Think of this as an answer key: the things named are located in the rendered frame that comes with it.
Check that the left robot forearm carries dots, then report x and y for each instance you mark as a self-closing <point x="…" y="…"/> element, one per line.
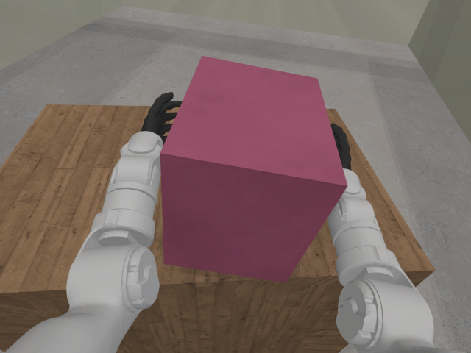
<point x="127" y="214"/>

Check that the right robot hand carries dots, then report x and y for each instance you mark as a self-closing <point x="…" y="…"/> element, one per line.
<point x="342" y="146"/>

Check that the left robot hand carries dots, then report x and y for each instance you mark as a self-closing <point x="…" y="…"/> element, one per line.
<point x="157" y="116"/>

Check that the pedestal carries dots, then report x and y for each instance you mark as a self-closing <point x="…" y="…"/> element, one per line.
<point x="53" y="185"/>

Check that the right robot forearm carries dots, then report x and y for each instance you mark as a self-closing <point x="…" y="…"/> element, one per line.
<point x="358" y="240"/>

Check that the robot right upper arm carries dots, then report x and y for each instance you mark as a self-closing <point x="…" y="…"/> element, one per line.
<point x="381" y="317"/>

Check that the robot left upper arm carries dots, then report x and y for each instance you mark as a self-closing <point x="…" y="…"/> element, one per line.
<point x="107" y="288"/>

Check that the carton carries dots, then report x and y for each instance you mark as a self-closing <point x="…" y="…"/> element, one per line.
<point x="250" y="171"/>

